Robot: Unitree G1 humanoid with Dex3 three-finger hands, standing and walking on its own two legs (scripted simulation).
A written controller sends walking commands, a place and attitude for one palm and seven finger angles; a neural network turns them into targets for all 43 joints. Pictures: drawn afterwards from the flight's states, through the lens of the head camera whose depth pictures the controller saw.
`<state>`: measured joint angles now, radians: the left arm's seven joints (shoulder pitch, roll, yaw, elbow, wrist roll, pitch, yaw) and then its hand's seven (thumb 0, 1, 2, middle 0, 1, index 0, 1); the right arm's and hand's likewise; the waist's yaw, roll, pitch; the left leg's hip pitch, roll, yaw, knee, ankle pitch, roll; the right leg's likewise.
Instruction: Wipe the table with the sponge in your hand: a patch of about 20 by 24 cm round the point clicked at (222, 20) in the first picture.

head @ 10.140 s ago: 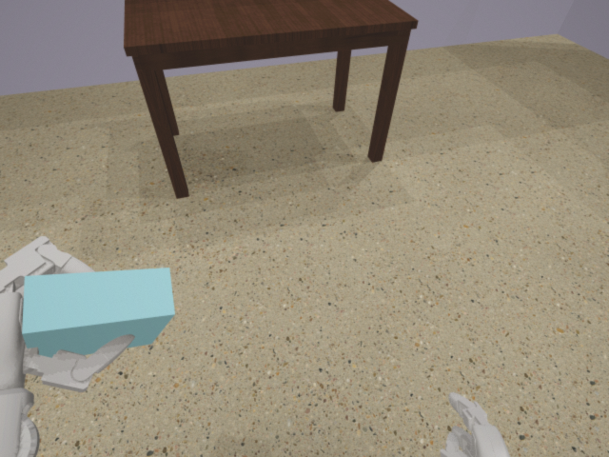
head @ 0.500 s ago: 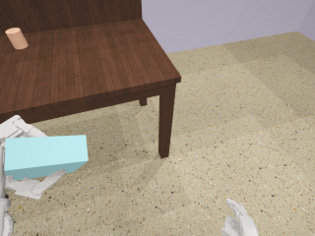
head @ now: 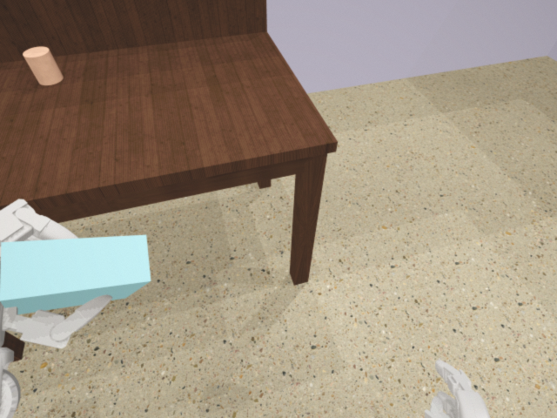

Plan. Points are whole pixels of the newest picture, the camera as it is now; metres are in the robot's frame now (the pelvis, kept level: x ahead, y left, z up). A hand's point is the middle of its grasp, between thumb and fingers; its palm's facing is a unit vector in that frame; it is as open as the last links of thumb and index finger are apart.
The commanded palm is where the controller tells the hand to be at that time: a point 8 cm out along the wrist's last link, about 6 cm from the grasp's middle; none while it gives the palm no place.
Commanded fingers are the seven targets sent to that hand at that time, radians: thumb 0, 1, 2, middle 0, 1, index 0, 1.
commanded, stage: take the last steps up to it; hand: left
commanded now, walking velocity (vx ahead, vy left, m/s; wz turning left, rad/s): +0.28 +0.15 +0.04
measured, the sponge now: (96, 274) +0.23 +0.21 +0.16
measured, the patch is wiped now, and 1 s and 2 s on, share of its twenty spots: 0.00 0.00 0.00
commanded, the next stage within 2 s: come to a stop and stand still in 0.58 s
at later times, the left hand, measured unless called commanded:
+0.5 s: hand (68, 205) +0.31 +0.27 +0.17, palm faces +0.39 -0.78 -0.49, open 9.3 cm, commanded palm +0.26 +0.32 +0.19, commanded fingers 0.00 0.10 1.30 -1.20 -1.60 -1.20 -1.60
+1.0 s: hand (88, 178) +0.36 +0.27 +0.17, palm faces +0.38 -0.80 -0.46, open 9.3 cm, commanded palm +0.29 +0.32 +0.19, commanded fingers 0.00 0.10 1.30 -1.20 -1.60 -1.20 -1.60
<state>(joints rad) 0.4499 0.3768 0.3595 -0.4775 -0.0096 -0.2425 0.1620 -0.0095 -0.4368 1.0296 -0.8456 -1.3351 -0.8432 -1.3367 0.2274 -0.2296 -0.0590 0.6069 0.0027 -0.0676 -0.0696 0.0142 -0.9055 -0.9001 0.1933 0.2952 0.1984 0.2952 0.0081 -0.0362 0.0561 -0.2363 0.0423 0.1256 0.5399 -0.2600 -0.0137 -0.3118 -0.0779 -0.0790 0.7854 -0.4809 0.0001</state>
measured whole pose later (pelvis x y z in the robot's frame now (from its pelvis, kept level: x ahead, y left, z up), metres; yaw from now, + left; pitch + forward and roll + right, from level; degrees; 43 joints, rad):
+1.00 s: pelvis +0.14 +0.04 +0.01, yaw +0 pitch -1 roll +3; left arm 0.48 0.34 0.35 -0.48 -0.02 -0.16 0.16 -0.01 -0.44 1.03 -0.85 -1.33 -0.84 -1.33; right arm 0.16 -0.20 0.02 0.61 0.00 -0.03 -0.06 0.01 -0.90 -0.90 0.20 0.30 0.20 0.30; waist -0.02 -0.02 0.10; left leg -0.37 0.01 0.07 0.89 -0.47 -0.04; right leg -0.29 -0.07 -0.15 0.56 -0.25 -0.06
